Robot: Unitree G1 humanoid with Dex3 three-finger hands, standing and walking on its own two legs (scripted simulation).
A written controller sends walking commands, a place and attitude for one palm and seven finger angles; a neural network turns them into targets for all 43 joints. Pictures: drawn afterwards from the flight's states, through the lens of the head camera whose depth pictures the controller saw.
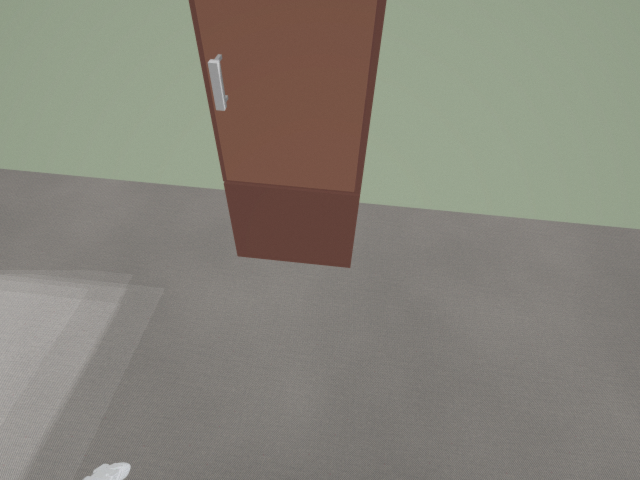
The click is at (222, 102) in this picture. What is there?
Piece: cupboard door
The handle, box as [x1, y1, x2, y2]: [208, 54, 227, 110]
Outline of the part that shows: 218,54 214,59 210,59 208,61 208,67 216,109 224,110 226,107 225,102 227,99 227,95 224,94 219,64 221,54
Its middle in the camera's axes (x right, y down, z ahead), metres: -0.27 -0.42 +1.03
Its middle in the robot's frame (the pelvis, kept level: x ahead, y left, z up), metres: +1.04 +0.33 +0.01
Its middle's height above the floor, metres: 0.78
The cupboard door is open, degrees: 0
